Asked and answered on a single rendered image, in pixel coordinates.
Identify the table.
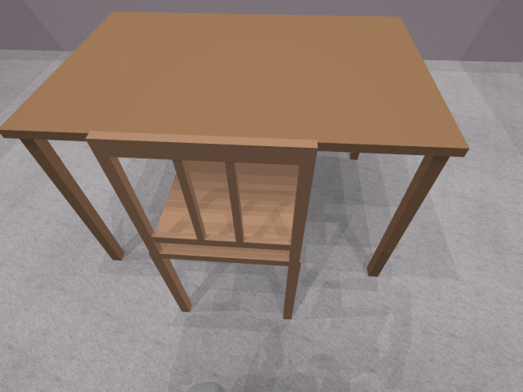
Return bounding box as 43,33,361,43
0,11,469,277

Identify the chair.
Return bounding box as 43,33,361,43
85,131,318,319

